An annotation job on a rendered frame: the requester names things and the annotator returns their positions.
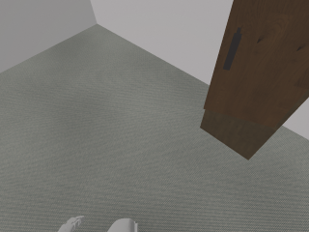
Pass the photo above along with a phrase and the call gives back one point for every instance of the robot left hand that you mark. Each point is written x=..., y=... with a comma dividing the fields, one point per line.
x=72, y=224

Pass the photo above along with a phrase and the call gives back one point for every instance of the handle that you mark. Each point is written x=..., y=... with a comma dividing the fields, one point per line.
x=232, y=50

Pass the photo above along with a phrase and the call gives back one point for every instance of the cupboard door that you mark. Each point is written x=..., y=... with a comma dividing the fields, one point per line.
x=270, y=70

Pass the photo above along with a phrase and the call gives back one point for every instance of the left robot thigh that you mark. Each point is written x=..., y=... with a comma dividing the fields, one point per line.
x=124, y=225

